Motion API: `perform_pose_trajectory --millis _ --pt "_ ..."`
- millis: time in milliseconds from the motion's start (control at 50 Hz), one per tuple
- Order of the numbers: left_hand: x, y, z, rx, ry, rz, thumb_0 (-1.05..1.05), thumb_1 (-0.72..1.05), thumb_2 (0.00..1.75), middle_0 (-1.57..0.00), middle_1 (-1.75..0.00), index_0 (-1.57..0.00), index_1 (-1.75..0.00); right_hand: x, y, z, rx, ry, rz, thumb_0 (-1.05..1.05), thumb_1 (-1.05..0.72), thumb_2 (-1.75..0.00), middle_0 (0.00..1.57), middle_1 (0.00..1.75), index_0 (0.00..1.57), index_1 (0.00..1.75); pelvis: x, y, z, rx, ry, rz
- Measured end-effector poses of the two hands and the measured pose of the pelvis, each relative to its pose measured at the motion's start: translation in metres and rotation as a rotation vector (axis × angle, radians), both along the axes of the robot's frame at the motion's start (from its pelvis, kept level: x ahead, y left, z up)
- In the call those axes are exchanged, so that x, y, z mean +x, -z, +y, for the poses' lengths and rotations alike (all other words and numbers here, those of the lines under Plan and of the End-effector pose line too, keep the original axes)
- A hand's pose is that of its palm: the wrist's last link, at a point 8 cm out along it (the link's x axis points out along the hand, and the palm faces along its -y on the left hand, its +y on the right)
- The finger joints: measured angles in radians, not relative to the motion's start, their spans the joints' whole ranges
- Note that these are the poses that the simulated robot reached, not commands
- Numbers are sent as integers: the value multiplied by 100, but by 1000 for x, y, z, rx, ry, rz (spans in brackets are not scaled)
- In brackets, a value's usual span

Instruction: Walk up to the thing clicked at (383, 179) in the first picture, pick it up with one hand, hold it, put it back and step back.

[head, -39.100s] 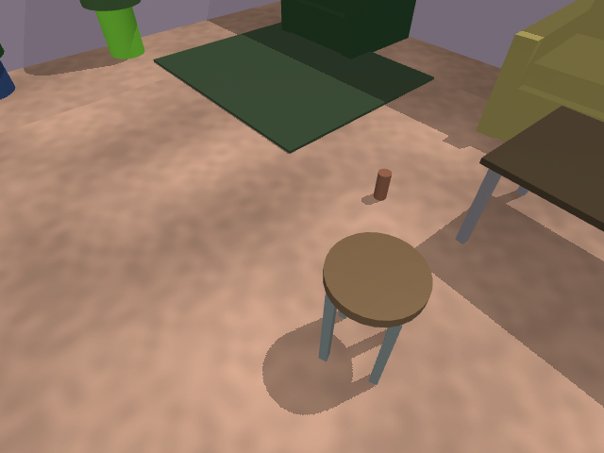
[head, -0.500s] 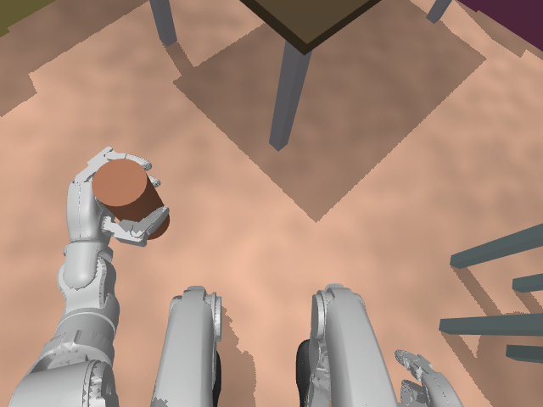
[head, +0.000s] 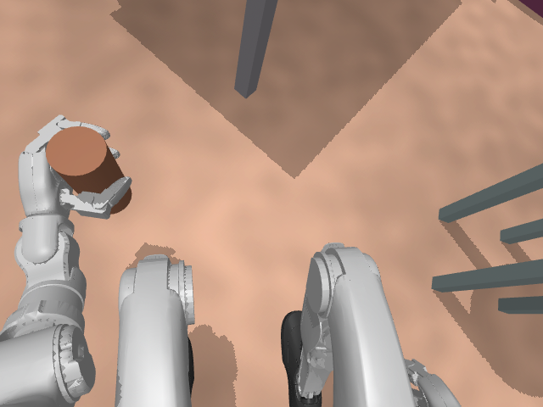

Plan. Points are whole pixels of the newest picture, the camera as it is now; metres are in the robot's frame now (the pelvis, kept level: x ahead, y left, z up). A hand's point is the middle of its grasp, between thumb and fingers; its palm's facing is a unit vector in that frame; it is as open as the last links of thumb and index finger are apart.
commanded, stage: crouch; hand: left
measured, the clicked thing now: (96, 176) +0.44 +0.23 -0.07
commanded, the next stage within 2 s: lower in 0.48 s
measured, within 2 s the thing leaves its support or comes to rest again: neither
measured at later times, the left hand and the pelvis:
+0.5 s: hand (106, 186) +0.45 +0.23 -0.12, palm faces +0.13 -0.99 +0.00, open 9.0 cm; pelvis +0.01 +0.01 -0.03, yaw -3 degrees
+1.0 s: hand (120, 198) +0.45 +0.22 -0.19, palm faces +0.15 -0.99 +0.02, open 9.0 cm; pelvis +0.00 +0.01 -0.05, yaw -6 degrees
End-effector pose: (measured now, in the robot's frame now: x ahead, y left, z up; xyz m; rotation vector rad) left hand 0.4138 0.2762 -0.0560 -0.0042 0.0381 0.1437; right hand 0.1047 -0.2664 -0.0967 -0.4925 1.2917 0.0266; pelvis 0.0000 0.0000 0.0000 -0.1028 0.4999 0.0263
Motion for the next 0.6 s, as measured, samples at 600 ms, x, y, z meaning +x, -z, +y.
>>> perform_pose_trajectory --millis 600 --pt "7 74 4 -1 9 11 -1 -28 112 -78 -102 -79 -103 8 15 -1 -80 -117 86 0 -92 -91 20 30 20 30 5 34 7 -66 28 -59"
